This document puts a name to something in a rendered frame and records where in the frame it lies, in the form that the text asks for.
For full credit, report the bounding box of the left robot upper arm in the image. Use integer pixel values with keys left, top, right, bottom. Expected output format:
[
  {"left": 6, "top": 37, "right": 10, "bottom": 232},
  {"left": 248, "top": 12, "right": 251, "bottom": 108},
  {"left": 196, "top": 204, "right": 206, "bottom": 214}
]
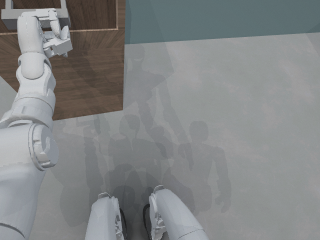
[{"left": 0, "top": 123, "right": 59, "bottom": 240}]

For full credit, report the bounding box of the right robot shin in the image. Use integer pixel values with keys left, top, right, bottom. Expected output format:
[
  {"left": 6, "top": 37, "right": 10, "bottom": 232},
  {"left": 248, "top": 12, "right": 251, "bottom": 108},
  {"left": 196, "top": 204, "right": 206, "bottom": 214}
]
[{"left": 149, "top": 185, "right": 167, "bottom": 240}]

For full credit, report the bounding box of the handle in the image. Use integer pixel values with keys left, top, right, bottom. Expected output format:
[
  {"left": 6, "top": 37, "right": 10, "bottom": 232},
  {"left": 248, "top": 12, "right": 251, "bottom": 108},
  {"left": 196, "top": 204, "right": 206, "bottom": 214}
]
[{"left": 1, "top": 0, "right": 71, "bottom": 30}]

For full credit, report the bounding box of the left robot hand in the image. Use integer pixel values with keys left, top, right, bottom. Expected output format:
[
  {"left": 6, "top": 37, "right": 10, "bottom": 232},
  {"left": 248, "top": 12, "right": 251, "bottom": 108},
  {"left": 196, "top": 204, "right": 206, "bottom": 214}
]
[{"left": 17, "top": 8, "right": 73, "bottom": 59}]

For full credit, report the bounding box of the robot left forearm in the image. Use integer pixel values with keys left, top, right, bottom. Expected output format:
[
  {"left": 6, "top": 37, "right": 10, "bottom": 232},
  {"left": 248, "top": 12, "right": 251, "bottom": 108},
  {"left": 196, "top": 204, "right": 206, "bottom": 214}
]
[{"left": 0, "top": 52, "right": 56, "bottom": 133}]

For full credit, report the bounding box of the drawer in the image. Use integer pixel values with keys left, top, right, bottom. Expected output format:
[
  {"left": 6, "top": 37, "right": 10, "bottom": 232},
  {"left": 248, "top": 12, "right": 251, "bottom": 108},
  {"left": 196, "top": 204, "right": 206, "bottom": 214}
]
[{"left": 0, "top": 0, "right": 117, "bottom": 33}]

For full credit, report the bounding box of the cabinet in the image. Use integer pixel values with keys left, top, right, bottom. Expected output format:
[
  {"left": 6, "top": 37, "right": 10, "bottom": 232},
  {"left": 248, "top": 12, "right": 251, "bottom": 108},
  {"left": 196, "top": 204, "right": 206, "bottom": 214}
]
[{"left": 0, "top": 0, "right": 126, "bottom": 121}]

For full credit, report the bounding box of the right robot foot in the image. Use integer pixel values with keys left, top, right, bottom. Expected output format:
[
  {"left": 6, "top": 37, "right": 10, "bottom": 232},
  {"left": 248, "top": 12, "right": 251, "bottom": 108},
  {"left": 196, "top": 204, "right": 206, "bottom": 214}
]
[{"left": 143, "top": 204, "right": 162, "bottom": 240}]

